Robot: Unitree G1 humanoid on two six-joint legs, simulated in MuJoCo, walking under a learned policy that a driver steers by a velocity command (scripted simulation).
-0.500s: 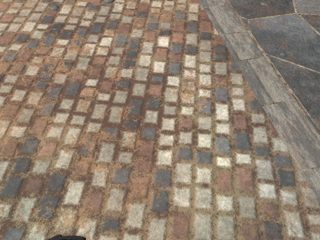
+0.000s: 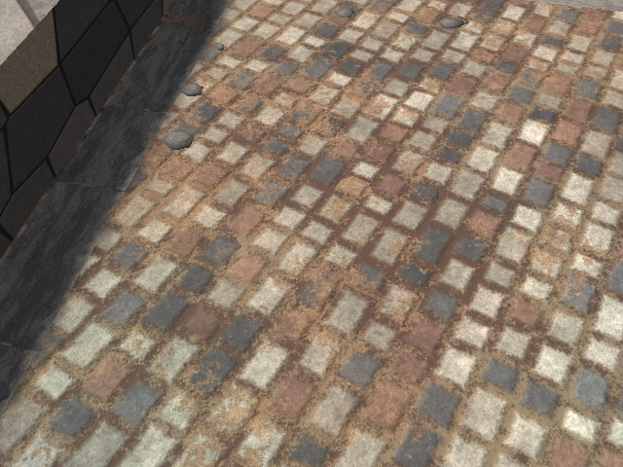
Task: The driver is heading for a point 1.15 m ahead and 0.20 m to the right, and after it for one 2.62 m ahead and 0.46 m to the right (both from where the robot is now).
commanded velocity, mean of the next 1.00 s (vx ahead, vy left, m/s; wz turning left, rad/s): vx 0.17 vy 0.00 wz -0.28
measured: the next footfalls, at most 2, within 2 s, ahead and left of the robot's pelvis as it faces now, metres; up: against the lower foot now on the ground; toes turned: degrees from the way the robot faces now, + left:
left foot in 0.02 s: +0.05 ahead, +0.10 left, +0.00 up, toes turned +3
right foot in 0.48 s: -0.01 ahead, -0.08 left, +0.00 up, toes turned -7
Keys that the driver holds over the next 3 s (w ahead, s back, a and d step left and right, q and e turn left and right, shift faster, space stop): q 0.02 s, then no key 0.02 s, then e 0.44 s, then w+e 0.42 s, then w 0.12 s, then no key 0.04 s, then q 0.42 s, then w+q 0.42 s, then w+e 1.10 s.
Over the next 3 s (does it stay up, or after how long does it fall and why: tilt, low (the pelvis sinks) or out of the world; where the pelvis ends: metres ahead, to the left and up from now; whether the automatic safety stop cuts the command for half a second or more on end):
stays up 0.92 -0.05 -0.01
